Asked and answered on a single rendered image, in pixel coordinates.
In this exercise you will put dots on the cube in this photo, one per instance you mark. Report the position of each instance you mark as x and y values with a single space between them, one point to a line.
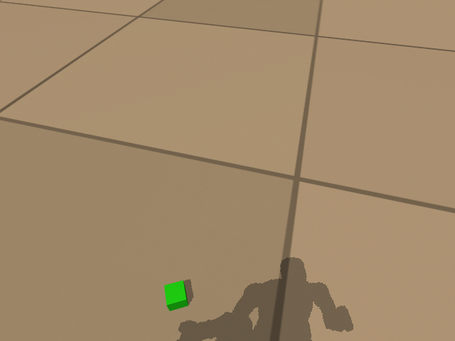
176 295

